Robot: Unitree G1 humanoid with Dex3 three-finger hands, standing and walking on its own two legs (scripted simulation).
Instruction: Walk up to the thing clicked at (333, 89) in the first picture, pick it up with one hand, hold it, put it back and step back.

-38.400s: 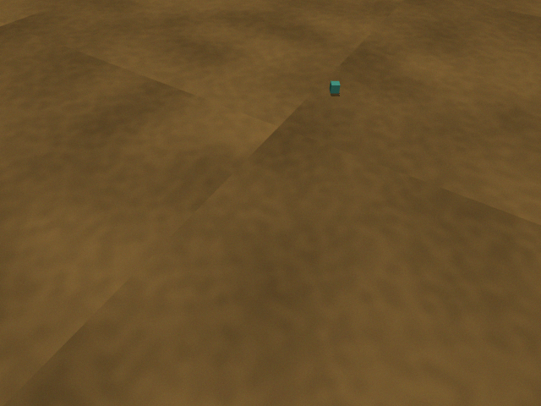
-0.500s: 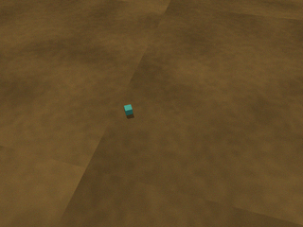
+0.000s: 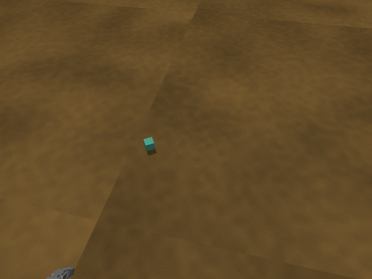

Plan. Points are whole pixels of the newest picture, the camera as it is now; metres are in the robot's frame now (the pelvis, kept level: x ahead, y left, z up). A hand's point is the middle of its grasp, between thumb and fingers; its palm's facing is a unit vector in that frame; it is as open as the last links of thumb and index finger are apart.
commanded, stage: step back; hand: left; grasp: from above
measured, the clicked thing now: (149, 143) +1.05 +0.25 -0.74
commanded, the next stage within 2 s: stand in 0.12 s
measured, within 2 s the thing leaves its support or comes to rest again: neither
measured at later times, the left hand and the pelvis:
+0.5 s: hand out of the picture +0.08 +0.26 -0.14, palm faces -0.01 -0.94 -0.33, open 7.3 cm; pelvis -0.01 +0.01 +0.01, yaw -1 degrees
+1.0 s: hand out of the picture +0.04 +0.26 -0.14, palm faces -0.04 -0.94 -0.34, open 7.3 cm; pelvis -0.02 +0.00 +0.01, yaw +0 degrees
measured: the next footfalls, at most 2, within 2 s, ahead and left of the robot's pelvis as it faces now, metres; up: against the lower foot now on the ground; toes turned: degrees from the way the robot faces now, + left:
none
